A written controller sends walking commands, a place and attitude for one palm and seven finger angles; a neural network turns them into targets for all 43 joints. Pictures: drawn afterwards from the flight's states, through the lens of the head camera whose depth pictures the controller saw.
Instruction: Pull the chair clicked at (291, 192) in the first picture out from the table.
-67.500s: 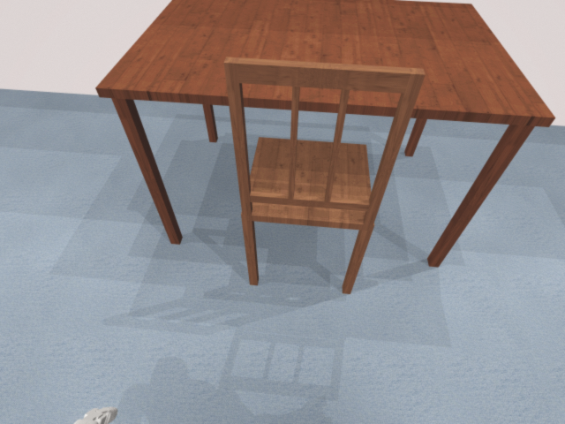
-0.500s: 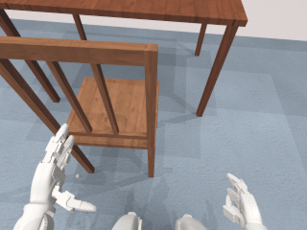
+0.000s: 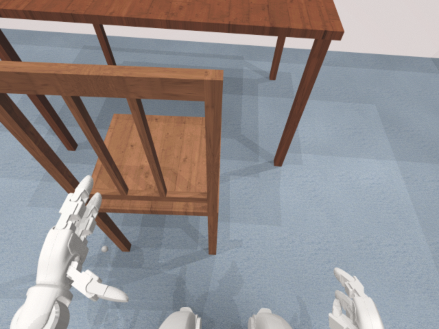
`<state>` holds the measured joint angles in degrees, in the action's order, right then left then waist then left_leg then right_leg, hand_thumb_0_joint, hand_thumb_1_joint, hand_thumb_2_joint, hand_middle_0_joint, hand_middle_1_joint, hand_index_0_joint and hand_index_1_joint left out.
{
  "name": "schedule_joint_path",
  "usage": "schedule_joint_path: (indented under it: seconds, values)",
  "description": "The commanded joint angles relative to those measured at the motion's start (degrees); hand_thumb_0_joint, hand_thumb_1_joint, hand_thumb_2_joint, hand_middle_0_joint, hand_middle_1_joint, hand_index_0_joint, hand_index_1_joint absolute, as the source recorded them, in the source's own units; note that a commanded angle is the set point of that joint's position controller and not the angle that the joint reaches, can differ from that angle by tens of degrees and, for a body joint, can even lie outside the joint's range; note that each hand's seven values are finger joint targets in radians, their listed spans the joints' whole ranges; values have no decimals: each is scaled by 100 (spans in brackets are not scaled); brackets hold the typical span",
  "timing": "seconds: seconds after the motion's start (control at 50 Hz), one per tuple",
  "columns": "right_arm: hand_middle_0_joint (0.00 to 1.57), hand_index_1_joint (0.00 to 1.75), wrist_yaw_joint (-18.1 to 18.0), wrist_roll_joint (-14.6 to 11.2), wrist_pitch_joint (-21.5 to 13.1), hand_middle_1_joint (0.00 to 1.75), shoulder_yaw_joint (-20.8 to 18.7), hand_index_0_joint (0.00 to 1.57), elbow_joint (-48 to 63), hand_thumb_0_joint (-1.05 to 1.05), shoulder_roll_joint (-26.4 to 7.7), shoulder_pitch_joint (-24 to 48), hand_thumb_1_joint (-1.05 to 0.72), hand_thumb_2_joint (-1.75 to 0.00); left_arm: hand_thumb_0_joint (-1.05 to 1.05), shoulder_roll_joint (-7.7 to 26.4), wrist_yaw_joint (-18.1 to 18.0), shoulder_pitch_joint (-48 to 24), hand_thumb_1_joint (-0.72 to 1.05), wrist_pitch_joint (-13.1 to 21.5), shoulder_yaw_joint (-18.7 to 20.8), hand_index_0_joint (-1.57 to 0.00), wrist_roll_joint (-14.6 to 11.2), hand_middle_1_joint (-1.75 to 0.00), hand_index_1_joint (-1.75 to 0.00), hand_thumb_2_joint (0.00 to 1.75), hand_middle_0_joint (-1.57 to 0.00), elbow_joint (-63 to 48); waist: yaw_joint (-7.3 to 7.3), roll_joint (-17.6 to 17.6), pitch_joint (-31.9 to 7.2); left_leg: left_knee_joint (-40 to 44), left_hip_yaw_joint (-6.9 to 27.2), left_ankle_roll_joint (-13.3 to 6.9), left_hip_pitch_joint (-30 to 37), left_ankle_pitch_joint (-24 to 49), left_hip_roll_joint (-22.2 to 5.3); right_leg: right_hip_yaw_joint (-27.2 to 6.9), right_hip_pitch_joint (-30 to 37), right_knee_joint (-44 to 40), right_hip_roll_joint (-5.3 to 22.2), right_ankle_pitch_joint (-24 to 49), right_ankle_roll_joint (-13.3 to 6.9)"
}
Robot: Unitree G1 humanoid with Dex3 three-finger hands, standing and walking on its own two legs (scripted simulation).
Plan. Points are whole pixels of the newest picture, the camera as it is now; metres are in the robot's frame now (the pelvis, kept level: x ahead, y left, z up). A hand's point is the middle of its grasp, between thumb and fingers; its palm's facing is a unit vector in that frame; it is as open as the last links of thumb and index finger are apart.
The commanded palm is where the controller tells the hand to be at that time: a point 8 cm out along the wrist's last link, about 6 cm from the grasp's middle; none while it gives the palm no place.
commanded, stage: raise the hand toward the chair's back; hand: left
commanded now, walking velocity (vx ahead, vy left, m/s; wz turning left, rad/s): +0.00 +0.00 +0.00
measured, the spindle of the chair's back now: (103, 154) +0.45 +0.27 +0.00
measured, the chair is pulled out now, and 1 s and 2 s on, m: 0.34 0.34 0.34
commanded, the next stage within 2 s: aim the fingers beside a spindle in 0.22 s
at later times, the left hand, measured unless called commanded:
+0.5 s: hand (107, 251) +0.24 +0.20 +0.02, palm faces -0.01 -1.00 -0.03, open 16.9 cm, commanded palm +0.22 +0.25 +0.03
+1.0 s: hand (132, 236) +0.27 +0.17 +0.01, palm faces -0.03 -1.00 -0.03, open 16.9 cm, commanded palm +0.25 +0.23 +0.01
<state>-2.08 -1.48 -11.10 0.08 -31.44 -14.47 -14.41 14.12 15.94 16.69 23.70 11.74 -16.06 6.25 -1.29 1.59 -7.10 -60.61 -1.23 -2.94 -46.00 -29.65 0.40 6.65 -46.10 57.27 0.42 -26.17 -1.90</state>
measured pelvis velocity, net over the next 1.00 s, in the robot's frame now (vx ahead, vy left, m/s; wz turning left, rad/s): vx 0.00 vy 0.00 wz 0.00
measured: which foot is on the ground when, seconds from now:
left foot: down 0.00-1.00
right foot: down 0.00-1.00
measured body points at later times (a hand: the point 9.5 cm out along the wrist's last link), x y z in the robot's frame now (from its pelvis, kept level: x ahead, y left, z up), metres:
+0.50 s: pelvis -0.01 +0.00 -0.01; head +0.07 +0.01 +0.43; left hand +0.24 +0.25 +0.03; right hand +0.18 -0.23 -0.09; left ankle +0.00 +0.08 -0.67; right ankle +0.02 -0.10 -0.67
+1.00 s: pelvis +0.00 +0.00 -0.02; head +0.09 +0.00 +0.42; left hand +0.27 +0.22 +0.01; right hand +0.16 -0.24 -0.11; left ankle +0.00 +0.08 -0.67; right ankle +0.02 -0.10 -0.67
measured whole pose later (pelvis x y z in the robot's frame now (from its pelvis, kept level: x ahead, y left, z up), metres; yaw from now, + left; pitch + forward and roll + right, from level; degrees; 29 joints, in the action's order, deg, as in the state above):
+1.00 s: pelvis +0.00 +0.00 -0.02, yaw +0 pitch +19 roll -2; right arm -0.9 -0.6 -9.1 0.9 -30.8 -14.3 -12.7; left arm 12.1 12.2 8.9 24.8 7.6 -13.3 9.7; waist -1.3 1.8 -7.8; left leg -66.3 -1.4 -2.9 -53.7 -31.5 0.5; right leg 6.6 -54.0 63.4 0.8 -28.2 -2.1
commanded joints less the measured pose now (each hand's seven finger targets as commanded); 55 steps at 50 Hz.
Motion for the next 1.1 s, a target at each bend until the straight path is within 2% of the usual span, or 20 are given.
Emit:
schedule_joint_path:
  seconds: [0.0, 0.06, 0.14, 0.18, 0.24, 0.3, 0.36, 0.38, 0.42, 0.44, 0.54, 0.58, 0.66, 0.72, 0.74, 0.8, 0.92, 0.98, 1.04, 1.08]
  values:
    - [20, 30, -35, 15, -325, 30, -284, 20, 766, 0, -729, 259, -90, -90, 0, 796, -217, -525, -50, 566, 524, -6, 10, -8, -8, 30, -6, -894, 34, 169, -1151, 892, 458, 245, 567, 1817, -56, -284, 746, -552, -57, 1075, 27]
    - [20, 30, -35, -22, -317, 30, -270, 20, 830, 0, -787, 242, -90, -90, 0, 742, -16, -510, -50, 513, 339, -6, 16, -8, -8, 30, -6, -814, 18, 208, -1248, 910, 467, 241, 565, 1623, -45, -303, 759, -590, -46, 907, 19]
    - [20, 30, -77, -48, -319, 30, -265, 20, 929, 0, -803, 237, -90, -90, 0, 921, 163, -495, -50, 386, 437, -6, -82, -8, -8, 30, -6, -1094, 61, 190, -1563, 944, 484, 211, 712, 1722, -39, -332, 1011, -649, -57, 1019, 33]
    - [20, 30, -102, -53, -323, 30, -252, 20, 896, 0, -777, 269, -90, -90, 0, 951, 133, -482, -50, 379, 518, -6, -136, -8, -8, 30, -6, -1108, 46, -2, -1480, 939, 494, 184, 630, 1640, -43, -347, 1038, -701, -73, 960, 46]
    - [20, 30, -99, -28, -352, 30, -234, 20, 847, 0, -728, 278, -90, -90, 0, 884, 20, -594, -50, 466, 534, -6, -149, -8, -8, 30, -6, -1234, 38, 228, -1365, 918, 507, 214, 654, 1668, -41, -313, 878, -643, -69, 954, 36]
    - [20, 30, -85, -15, -343, 30, -224, 20, 810, 0, -726, 287, -90, -90, 0, 784, -53, -570, -50, 468, 460, -6, -79, -8, -8, 30, -6, -987, -2, 208, -1131, 901, 525, 224, 574, 1556, -47, -277, 659, -614, -80, 828, 31]
    - [20, 30, -69, -9, -357, 30, -216, 20, 817, 0, -762, 259, -90, -90, 0, 675, 38, -664, -50, 433, 255, -6, -27, -8, -8, 30, -6, -859, -39, 256, -1201, 824, 535, 238, 523, 1552, -41, -281, 585, -541, -64, 842, 22]
    - [20, 30, -72, -10, -361, 30, -224, 20, 816, 0, -785, 256, -90, -90, 0, 675, 68, -697, -50, 411, 224, -6, -17, -8, -8, 30, -6, -829, -66, 77, -1285, 774, 531, 211, 482, 1595, -46, -300, 625, -520, -64, 896, 33]
    - [20, 30, -84, -19, -365, 30, -227, 20, 828, 0, -810, 230, -90, -90, 0, 707, 127, -907, -50, 396, 169, -6, -7, -8, -8, 30, -6, -867, -90, 93, -1384, 726, 535, 202, 477, 1553, -46, -327, 618, -502, -56, 898, 38]
    - [20, 30, -83, -13, -378, 30, -230, 20, 849, 0, -796, 230, -90, -90, 0, 660, 135, -883, -50, 395, 154, -6, -34, -8, -8, 30, -6, -953, -41, 183, -1471, 734, 543, 216, 534, 1629, -36, -314, 638, -481, -52, 934, 31]
    - [20, 30, -59, 20, -357, 30, -244, 20, 835, 0, -760, 225, -90, -90, 0, 778, -85, -929, -50, 443, 295, -6, 9, -8, -8, 30, -6, -1132, 28, 192, -1676, 666, 547, 248, 576, 1901, -54, -302, 648, -360, -50, 1125, 29]
    - [20, 30, -44, 34, -308, 30, -242, 20, 817, 0, -751, 242, -90, -90, 0, 805, -198, -865, -50, 445, 360, -6, 52, -8, -8, 30, -6, -966, 26, 112, -1583, 627, 524, 238, 425, 1885, -56, -311, 615, -331, -54, 1139, 32]
    - [20, 30, -6, 42, -237, 30, -237, 20, 839, 0, -750, 250, -90, -90, 0, 678, -300, -1016, -50, 451, 227, -6, 141, -8, -8, 30, -6, -839, 25, 306, -1560, 598, 507, 259, 354, 1773, -51, -308, 478, -252, -37, 1037, 13]
    - [20, 30, -8, 31, -189, 30, -251, 20, 859, 0, -780, 222, -90, -90, 0, 626, -271, -1061, -50, 428, 150, -6, 160, -8, -8, 30, -6, -703, -17, 69, -1682, 528, 499, 227, 275, 1772, -55, -338, 529, -226, -47, 1108, 28]
    - [20, 30, -10, 29, -190, 30, -246, 20, 864, 0, -782, 235, -90, -90, 0, 539, -246, -1225, -50, 430, 0, -6, 176, -8, -8, 30, -6, -764, -56, 221, -1703, 508, 511, 237, 349, 1826, -60, -332, 424, -200, -43, 1134, 27]
    - [20, 30, -18, 39, -188, 30, -260, 20, 820, 0, -799, 188, -90, -90, 0, 616, -241, -1487, -50, 468, 25, -6, 160, -8, -8, 30, -6, -881, -72, 205, -1888, 447, 531, 237, 401, 1934, -75, -345, 452, -158, -33, 1213, 29]
    - [20, 30, 36, 68, -123, 30, -280, 20, 839, 0, -742, 194, -90, -90, 0, 501, -437, -1064, -50, 502, 9, -6, 222, -8, -8, 30, -6, -797, 37, 92, -1971, 395, 504, 265, 382, 2223, -76, -326, 503, -32, -23, 1471, 27]
    - [20, 30, 55, 62, -38, 30, -272, 20, 840, 0, -760, 219, -90, -90, 0, 447, -537, -1186, -50, 468, -31, -6, 291, -8, -8, 30, -6, -536, -24, -86, -1722, 349, 481, 236, 103, 1953, -67, -343, 377, -21, -29, 1335, 32]
    - [20, 30, 62, 64, 14, 30, -264, 20, 826, 0, -749, 237, -90, -90, 0, 422, -569, -1532, -50, 504, -94, -6, 339, -8, -8, 30, -6, -470, -80, -29, -1675, 282, 451, 218, -30, 1648, -41, -387, 269, -19, -22, 1151, 35]
    - [20, 30, 50, 75, 18, 30, -275, 20, 841, 0, -750, 252, -90, -90, 0, 471, -568, -1665, -50, 574, -83, -6, 355, -8, -8, 30, -6, -593, -46, 8, -1859, 228, 440, 196, -36, 1664, -39, -440, 334, 18, -16, 1158, 25]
